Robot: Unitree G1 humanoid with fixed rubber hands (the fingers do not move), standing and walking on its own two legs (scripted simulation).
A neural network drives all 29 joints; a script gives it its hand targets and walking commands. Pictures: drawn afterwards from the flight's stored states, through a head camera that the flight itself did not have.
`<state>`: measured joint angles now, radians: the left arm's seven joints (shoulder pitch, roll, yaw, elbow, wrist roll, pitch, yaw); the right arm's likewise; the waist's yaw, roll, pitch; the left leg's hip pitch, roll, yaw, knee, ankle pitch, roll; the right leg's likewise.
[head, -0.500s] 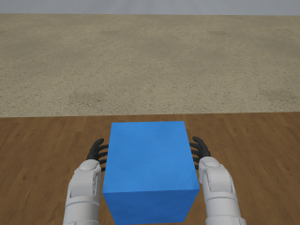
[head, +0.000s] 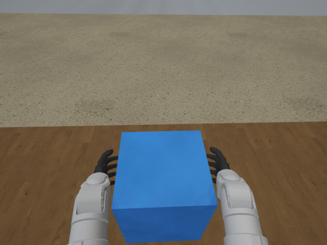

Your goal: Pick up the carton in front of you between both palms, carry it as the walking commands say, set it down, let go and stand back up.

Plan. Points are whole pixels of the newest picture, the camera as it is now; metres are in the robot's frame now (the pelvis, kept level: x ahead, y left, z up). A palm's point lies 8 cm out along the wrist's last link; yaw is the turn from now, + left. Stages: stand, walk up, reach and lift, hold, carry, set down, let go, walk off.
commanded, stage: hold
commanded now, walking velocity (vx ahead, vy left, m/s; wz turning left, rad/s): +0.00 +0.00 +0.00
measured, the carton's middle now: (162, 188) +0.30 +0.00 -0.03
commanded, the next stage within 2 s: carry in 0.36 s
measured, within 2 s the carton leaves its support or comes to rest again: neither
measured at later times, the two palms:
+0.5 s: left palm (102, 173) +0.30 +0.15 +0.05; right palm (222, 170) +0.30 -0.15 +0.06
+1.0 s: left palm (115, 120) +0.48 +0.14 +0.07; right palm (211, 119) +0.48 -0.16 +0.07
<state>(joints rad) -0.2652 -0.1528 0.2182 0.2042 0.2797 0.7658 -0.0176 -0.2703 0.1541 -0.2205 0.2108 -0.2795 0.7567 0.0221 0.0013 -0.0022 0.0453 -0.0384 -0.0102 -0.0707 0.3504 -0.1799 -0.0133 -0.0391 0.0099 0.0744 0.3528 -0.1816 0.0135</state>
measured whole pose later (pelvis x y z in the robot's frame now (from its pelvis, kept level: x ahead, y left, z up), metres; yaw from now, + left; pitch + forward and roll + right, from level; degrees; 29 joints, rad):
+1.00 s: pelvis +0.21 -0.01 -0.02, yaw +2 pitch +5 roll -1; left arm -0.17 -0.13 0.08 -0.35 0.10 1.21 0.09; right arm -0.14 0.13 -0.13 -0.41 -0.09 1.22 -0.10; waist -0.02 0.03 -0.10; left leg -0.26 0.07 0.04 0.92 -0.47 -0.01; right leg -0.38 0.00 -0.23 0.57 -0.26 -0.08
